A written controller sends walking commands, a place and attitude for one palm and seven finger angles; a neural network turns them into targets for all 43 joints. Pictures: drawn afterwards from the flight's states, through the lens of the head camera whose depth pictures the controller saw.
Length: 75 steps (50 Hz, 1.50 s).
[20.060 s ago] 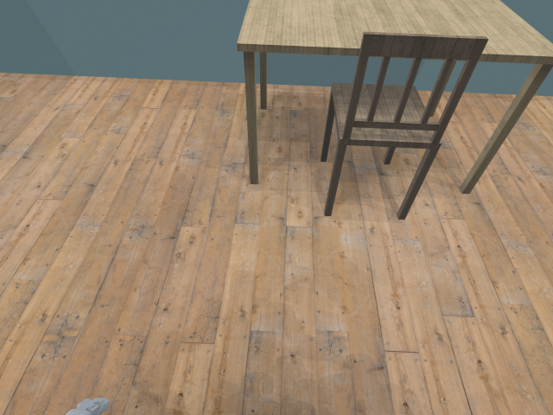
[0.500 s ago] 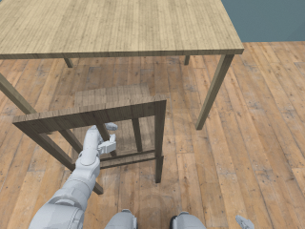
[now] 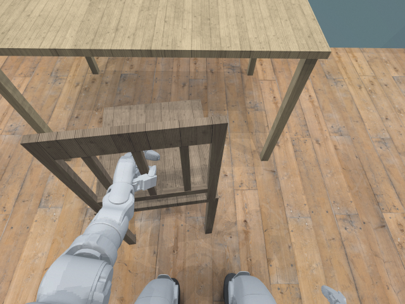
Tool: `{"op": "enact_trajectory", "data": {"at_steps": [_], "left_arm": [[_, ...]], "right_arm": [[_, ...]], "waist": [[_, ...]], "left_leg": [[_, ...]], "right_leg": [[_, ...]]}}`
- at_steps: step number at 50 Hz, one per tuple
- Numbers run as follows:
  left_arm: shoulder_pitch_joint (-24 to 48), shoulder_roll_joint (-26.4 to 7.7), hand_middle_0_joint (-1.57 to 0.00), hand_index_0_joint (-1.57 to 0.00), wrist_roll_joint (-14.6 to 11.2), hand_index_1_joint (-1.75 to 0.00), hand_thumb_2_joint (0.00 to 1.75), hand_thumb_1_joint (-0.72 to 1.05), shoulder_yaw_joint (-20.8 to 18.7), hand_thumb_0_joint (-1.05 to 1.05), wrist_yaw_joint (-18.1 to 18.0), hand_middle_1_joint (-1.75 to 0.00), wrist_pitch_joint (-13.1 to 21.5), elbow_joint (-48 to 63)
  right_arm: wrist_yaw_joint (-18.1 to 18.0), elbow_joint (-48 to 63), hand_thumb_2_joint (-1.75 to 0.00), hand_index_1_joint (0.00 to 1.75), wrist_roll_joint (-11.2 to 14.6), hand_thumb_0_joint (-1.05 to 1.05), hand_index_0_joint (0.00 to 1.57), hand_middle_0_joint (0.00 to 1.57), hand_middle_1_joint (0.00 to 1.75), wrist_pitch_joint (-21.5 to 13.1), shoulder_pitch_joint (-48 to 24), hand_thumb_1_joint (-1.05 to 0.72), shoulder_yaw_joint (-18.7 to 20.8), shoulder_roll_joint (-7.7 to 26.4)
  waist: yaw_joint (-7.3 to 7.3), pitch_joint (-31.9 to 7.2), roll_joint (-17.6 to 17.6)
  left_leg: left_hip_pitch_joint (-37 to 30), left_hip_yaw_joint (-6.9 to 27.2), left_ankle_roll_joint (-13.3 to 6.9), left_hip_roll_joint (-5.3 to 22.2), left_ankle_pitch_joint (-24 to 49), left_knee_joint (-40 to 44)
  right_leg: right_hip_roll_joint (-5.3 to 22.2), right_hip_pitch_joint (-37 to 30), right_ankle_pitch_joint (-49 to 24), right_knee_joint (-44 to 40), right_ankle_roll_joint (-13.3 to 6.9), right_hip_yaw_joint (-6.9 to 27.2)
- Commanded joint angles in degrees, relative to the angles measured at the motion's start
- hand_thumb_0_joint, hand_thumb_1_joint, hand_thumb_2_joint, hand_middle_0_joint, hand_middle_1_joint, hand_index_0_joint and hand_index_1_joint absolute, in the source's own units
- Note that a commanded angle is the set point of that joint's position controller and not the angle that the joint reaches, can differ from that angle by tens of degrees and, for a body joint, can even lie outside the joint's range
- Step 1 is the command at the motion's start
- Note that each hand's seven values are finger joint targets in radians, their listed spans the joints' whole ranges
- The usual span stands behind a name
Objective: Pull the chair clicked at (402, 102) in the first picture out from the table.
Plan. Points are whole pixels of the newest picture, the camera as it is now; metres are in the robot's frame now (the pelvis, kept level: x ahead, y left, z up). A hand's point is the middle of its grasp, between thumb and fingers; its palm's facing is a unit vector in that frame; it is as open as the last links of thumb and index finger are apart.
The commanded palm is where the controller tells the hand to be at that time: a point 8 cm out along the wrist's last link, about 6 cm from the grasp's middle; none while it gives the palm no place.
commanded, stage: step backward, pulling the chair out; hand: left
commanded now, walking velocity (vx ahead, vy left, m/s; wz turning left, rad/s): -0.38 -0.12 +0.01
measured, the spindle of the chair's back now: (146, 174) +0.40 +0.14 -0.08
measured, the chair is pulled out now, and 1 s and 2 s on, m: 0.23 0.37 0.66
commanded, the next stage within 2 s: stop walking, hand still on the chair in 1.48 s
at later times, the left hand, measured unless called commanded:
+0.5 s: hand (141, 198) +0.33 +0.14 -0.05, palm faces +0.01 -0.99 -0.17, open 5.2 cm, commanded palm +0.34 +0.19 -0.05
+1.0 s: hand (137, 237) +0.24 +0.13 -0.05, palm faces +0.00 -0.98 -0.18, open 5.2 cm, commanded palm +0.25 +0.19 -0.04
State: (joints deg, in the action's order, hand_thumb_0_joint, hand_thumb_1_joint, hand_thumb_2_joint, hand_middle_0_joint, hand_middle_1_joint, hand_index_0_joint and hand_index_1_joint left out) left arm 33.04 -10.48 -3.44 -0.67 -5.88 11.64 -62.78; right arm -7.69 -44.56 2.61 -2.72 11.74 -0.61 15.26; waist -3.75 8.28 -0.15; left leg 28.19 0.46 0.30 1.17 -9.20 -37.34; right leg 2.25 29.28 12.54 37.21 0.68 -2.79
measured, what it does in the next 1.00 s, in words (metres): walks backwards: left foot, then right foot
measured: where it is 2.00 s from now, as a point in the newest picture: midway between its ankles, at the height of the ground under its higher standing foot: outside the picture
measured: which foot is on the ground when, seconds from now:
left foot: down 0.00-0.18, up 0.20-0.34, down 0.36-1.00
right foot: down 0.00-0.40, up 0.42-0.50, down 0.52-0.84, up 0.86-0.96, down 0.98-1.00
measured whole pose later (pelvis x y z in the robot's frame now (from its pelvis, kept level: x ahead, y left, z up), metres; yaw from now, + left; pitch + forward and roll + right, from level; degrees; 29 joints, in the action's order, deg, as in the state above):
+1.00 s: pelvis -0.13 +0.00 +0.01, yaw +0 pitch +3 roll +0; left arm 33.8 -11.3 -2.9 -0.6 -4.3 10.1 -61.9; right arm -6.6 -43.9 1.5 -2.1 12.8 0.2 13.3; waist -1.0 9.0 0.2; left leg 23.7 -0.9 1.7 3.4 -15.4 -36.5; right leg 0.5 22.8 15.1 34.4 0.6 -0.8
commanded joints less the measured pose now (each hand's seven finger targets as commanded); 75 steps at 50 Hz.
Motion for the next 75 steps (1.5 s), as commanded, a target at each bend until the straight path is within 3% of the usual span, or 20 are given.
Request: {"op": "enact_trajectory", "data": {"at_steps": [1,6,11,15,21,25,28,30,32,38,44,48,50,52,54,59,63,67,71,75], "left_arm": [[23.4,-7.7,-0.50,-0.50,0.4,-1.45,0.90,0.90,0.5,0.00,0.0,-1.45,4.8,15.3],[21.0,-10.0,-0.50,-0.50,1.3,-1.45,0.90,0.90,-1.0,0.00,0.4,-1.45,4.8,12.8],[16.5,-14.0,-0.50,-0.50,2.2,-1.45,0.90,0.90,-2.5,0.00,-1.0,-1.45,2.3,8.4],[17.1,-11.7,-0.50,-0.50,1.8,-1.45,0.90,0.90,-3.5,0.00,-0.5,-1.45,2.7,9.0],[26.0,-5.9,-0.50,-0.50,1.5,-1.45,0.90,0.90,1.3,0.00,1.1,-1.45,3.7,16.9],[22.9,-5.9,-0.50,-0.50,2.2,-1.45,0.90,0.90,-0.1,0.00,0.7,-1.45,4.6,11.8],[21.7,-9.7,-0.50,-0.50,3.1,-1.45,0.90,0.90,-2.2,0.00,0.6,-1.45,5.6,10.7],[21.9,-13.6,-0.50,-0.50,2.4,-1.45,0.90,0.90,-4.2,0.00,0.2,-1.45,5.2,9.7],[17.9,-14.9,-0.50,-0.50,2.1,-1.45,0.90,0.90,-4.3,0.00,0.4,-1.45,3.4,7.5],[18.5,-12.7,-0.50,-0.50,1.5,-1.45,0.90,0.90,-3.7,0.00,0.2,-1.45,0.1,10.0],[23.0,-7.3,-0.50,-0.50,1.1,-1.45,0.90,0.90,-0.7,0.00,1.2,-1.45,1.5,15.1],[23.6,-7.2,-0.50,-0.50,2.0,-1.45,0.90,0.90,-0.5,0.00,1.0,-1.45,3.5,12.3],[23.8,-9.6,-0.50,-0.50,2.7,-1.45,0.90,0.90,-0.9,0.00,0.8,-1.45,4.7,12.7],[20.1,-15.0,-0.50,-0.50,2.1,-1.45,0.90,0.90,-3.9,0.00,0.2,-1.45,4.1,9.6],[18.6,-15.2,-0.50,-0.50,2.1,-1.45,0.90,0.90,-3.9,0.00,0.4,-1.45,2.9,8.1],[18.0,-12.5,-0.50,-0.50,1.7,-1.45,0.90,0.90,-3.8,0.00,0.4,-1.45,1.5,7.8],[24.8,-7.8,-0.50,-0.50,1.3,-1.45,0.90,0.90,-0.7,0.00,1.4,-1.45,2.9,13.3],[23.7,-8.3,-0.50,-0.50,1.4,-1.45,0.90,0.90,-2.2,0.00,1.0,-1.45,3.4,9.4],[22.2,-10.5,-0.50,-0.50,2.0,-1.45,0.90,0.90,-3.1,0.00,1.1,-1.45,4.0,7.3],[17.0,-13.9,-0.50,-0.50,2.8,-1.45,0.90,0.90,-4.8,0.00,2.0,-1.45,4.3,7.1]], "right_arm": [[-0.3,6.6,-0.90,0.30,-0.3,0.00,0.20,0.20,0.30,-2.5,0.4,-0.90,2.5,7.7],[-0.5,4.6,-0.90,0.30,-0.4,0.00,0.20,0.20,0.30,-3.3,3.2,-0.90,3.1,7.4],[0.7,3.5,-0.90,0.30,-0.8,0.00,0.20,0.20,0.30,-2.2,2.1,-0.90,3.2,6.5],[0.1,1.6,-0.90,0.30,-0.6,0.00,0.20,0.20,0.30,-3.1,3.3,-0.90,1.0,6.2],[-0.3,4.8,-0.90,0.30,-1.6,0.00,0.20,0.20,0.30,-2.1,1.7,-0.90,2.4,6.8],[1.2,2.0,-0.90,0.30,-1.8,0.00,0.20,0.20,0.30,-2.5,5.7,-0.90,3.7,6.9],[1.5,1.3,-0.90,0.30,-1.3,0.00,0.20,0.20,0.30,-2.1,6.4,-0.90,3.8,7.5],[0.4,2.2,-0.90,0.30,-0.2,0.00,0.20,0.20,0.30,-2.2,4.8,-0.90,4.6,7.1],[0.2,2.6,-0.90,0.30,-0.2,0.00,0.20,0.20,0.30,-2.5,2.6,-0.90,3.7,7.0],[-1.0,1.9,-0.90,0.30,-0.4,0.00,0.20,0.20,0.30,-1.2,3.8,-0.90,2.6,7.7],[-0.5,6.9,-0.90,0.30,-1.4,0.00,0.20,0.20,0.30,0.1,1.1,-0.90,3.2,6.7],[1.0,3.9,-0.90,0.30,-1.4,0.00,0.20,0.20,0.30,-1.3,4.8,-0.90,4.1,7.7],[0.9,3.2,-0.90,0.30,-1.3,0.00,0.20,0.20,0.30,-1.3,5.4,-0.90,4.0,7.6],[-0.2,2.8,-0.90,0.30,-0.1,0.00,0.20,0.20,0.30,-1.4,5.2,-0.90,4.8,7.8],[-0.1,3.6,-0.90,0.30,-0.1,0.00,0.20,0.20,0.30,-1.8,1.6,-0.90,4.1,7.1],[-0.9,1.3,-0.90,0.30,-0.6,0.00,0.20,0.20,0.30,-2.2,4.1,-0.90,2.4,7.5],[-0.1,4.8,-0.90,0.30,-1.8,0.00,0.20,0.20,0.30,-1.9,1.5,-0.90,2.9,7.1],[1.2,2.3,-0.90,0.30,-2.0,0.00,0.20,0.20,0.30,-2.7,5.4,-0.90,4.2,7.6],[2.0,1.6,-0.90,0.30,-2.0,0.00,0.20,0.20,0.30,-3.0,5.4,-0.90,4.1,7.6],[1.8,2.8,-0.90,0.30,-0.8,0.00,0.20,0.20,0.30,-3.3,3.4,-0.90,3.5,7.4]], "waist": [[2.26,-22.7,-10.7],[1.35,-24.3,-6.5],[3.10,-22.1,10.5],[2.22,-23.8,9.8],[2.26,-24.6,-13.0],[1.08,-26.5,-7.9],[0.40,-29.2,-5.4],[0.48,-32.3,6.5],[2.51,-28.4,4.2],[1.18,-30.1,8.2],[2.60,-24.4,-13.7],[1.21,-26.9,-7.6],[0.46,-27.6,-7.1],[0.73,-31.1,6.1],[2.77,-28.0,7.9],[1.33,-27.0,8.9],[1.96,-25.5,-16.0],[1.01,-25.4,-6.5],[0.99,-25.4,-16.3],[2.71,-24.1,-6.5]], "left_leg": [[-2.4,15.7,-7.3,16.2,-10.3,15.6],[-3.6,8.7,-4.6,11.6,-0.9,7.4],[-6.8,1.4,2.0,-1.9,-21.6,-26.5],[-9.6,1.6,1.7,-0.1,-19.9,-3.1],[-10.7,11.5,-5.2,16.2,14.2,13.4],[-28.0,9.8,-4.7,15.9,46.6,1.5],[-20.7,4.6,-0.6,11.9,37.8,-2.4],[-9.8,1.5,3.1,4.6,-0.7,-9.0],[-4.4,4.3,3.0,1.3,-22.2,-14.2],[-12.2,1.5,1.9,2.2,-7.6,7.5],[-9.4,10.6,-7.0,17.3,15.1,14.8],[-22.0,6.9,-3.8,14.1,32.7,2.8],[-17.1,2.6,-0.6,10.7,23.0,2.6],[-12.1,-0.3,2.6,4.6,1.3,-5.2],[-6.0,2.7,2.7,0.5,-21.8,-14.2],[-13.6,1.2,1.7,2.1,-7.9,9.0],[-13.7,16.3,-7.3,18.8,12.7,17.4],[-30.9,13.8,-9.0,18.9,43.2,8.1],[-29.4,11.6,-7.4,16.5,32.5,7.5],[-16.5,4.8,-1.9,9.7,12.7,0.4]], "right_leg": [[-0.5,-13.2,10.9,7.8,-0.8,3.4],[1.3,-18.9,1.3,-1.9,-0.7,5.9],[20.4,-2.9,26.1,-27.2,-8.8,23.2],[14.2,-14.6,-8.8,-14.6,-5.1,10.0],[1.5,-11.3,5.6,9.7,0.3,2.6],[1.0,-7.3,-2.8,-0.2,-1.1,3.8],[4.0,-18.9,-32.1,-6.7,-2.1,6.2],[13.5,-26.4,-46.5,-7.9,-6.3,15.4],[19.3,-23.2,-40.5,-11.6,-9.2,18.4],[13.3,-23.6,-31.1,-9.5,-3.2,9.1],[0.0,-14.6,9.1,10.3,0.3,2.4],[1.3,-14.4,-10.1,-5.4,-0.6,4.6],[4.3,-18.5,-26.4,-7.0,-1.0,6.6],[12.1,-22.3,-35.7,-10.1,-4.4,14.6],[18.4,-18.3,-22.6,-15.7,-7.6,19.0],[11.2,-17.9,-20.1,-10.4,-2.8,8.6],[-0.7,-8.7,11.7,12.9,0.6,3.0],[-1.6,-1.7,14.2,8.8,0.2,3.9],[-1.5,-7.2,11.2,-1.1,0.0,4.7],[3.0,-19.6,-12.9,-17.4,-0.6,6.8]]}}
